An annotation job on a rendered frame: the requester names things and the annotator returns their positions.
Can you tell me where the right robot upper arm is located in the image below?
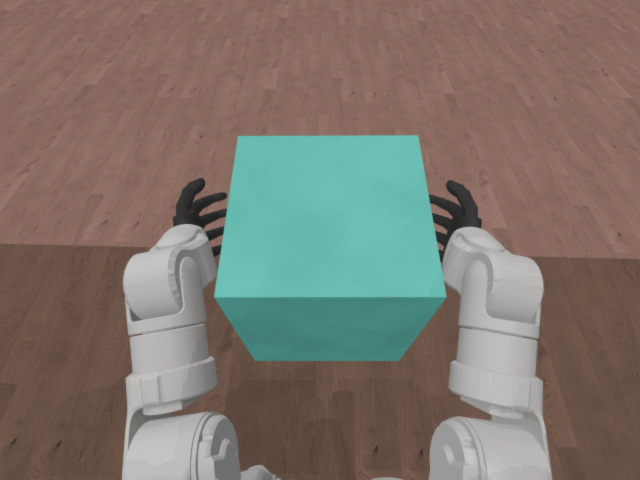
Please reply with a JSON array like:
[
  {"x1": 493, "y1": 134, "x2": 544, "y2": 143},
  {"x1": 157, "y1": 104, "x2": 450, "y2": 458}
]
[{"x1": 429, "y1": 416, "x2": 552, "y2": 480}]

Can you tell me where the robot right forearm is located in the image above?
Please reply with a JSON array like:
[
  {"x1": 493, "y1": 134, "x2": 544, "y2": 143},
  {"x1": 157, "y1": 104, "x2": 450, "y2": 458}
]
[{"x1": 442, "y1": 227, "x2": 552, "y2": 479}]

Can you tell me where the carton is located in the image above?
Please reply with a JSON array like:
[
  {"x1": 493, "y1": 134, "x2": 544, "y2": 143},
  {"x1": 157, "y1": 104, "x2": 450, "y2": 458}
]
[{"x1": 214, "y1": 135, "x2": 447, "y2": 361}]

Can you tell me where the robot left forearm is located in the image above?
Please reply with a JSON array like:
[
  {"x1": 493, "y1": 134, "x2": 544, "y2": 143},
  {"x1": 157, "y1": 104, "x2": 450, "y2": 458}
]
[{"x1": 122, "y1": 224, "x2": 218, "y2": 480}]

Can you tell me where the robot right hand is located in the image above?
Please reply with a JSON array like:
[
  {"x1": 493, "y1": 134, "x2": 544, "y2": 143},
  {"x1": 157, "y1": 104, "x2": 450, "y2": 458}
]
[{"x1": 429, "y1": 180, "x2": 482, "y2": 262}]

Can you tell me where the left robot shin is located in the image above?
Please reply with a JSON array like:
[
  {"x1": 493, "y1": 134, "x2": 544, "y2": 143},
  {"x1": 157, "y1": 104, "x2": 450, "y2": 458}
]
[{"x1": 248, "y1": 465, "x2": 273, "y2": 475}]

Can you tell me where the robot left hand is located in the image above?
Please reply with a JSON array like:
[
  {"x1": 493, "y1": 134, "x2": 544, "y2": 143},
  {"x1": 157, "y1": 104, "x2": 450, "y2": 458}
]
[{"x1": 173, "y1": 178, "x2": 227, "y2": 257}]

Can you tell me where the left robot upper arm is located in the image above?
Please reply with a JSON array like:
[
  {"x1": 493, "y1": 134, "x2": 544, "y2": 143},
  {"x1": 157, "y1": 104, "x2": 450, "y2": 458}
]
[{"x1": 123, "y1": 411, "x2": 241, "y2": 480}]

